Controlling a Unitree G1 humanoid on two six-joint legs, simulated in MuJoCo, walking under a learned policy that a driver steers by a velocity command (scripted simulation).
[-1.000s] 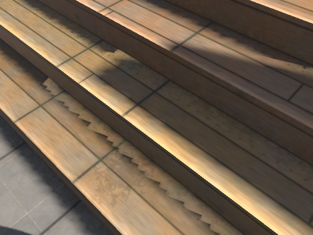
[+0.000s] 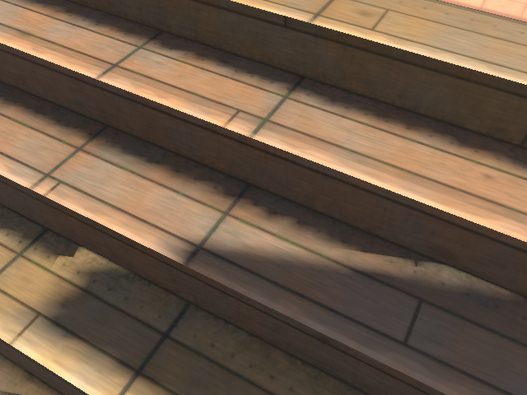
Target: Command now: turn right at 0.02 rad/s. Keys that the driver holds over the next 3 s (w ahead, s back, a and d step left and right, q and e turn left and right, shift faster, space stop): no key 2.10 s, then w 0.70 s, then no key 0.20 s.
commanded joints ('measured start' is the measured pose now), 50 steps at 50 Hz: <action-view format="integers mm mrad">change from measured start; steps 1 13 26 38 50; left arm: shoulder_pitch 75 137 173 217 225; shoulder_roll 46 25 22 5 -9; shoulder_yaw -1 -20 -34 -41 -45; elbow -21 61 129 166 176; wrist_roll -23 9 5 2 7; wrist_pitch -23 -84 -80 -78 -79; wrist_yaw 23 17 13 13 11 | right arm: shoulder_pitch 79 111 194 229 231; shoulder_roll -87 -50 -51 -33 -24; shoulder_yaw -23 -8 18 29 37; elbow -5 109 193 215 211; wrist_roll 3 31 28 29 29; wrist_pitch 28 47 63 71 71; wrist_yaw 6 35 22 17 14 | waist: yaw -31 -24 -29 -30 -22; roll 227 17 40 36 40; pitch -39 58 112 122 142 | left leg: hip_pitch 175 94 81 67 44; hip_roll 316 176 191 198 203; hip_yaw -268 -152 -157 -147 -143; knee -173 -243 -251 -240 -228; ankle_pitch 476 118 76 73 71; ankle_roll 108 -60 -64 -70 -77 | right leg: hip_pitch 191 395 377 378 388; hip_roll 37 -81 -72 -74 -79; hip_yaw -60 108 106 113 121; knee -431 -665 -715 -725 -731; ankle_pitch -16 384 285 318 371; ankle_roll -45 -136 -145 -141 -132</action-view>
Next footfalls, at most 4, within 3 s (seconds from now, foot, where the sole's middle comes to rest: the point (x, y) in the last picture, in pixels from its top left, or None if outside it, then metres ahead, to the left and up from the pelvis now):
0.06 right None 0.04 -0.11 -0.76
2.70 left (173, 391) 0.48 0.21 -0.61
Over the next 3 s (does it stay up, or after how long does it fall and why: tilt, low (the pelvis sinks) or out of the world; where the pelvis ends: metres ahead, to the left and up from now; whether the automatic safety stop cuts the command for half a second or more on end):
stays up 0.40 0.16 0.15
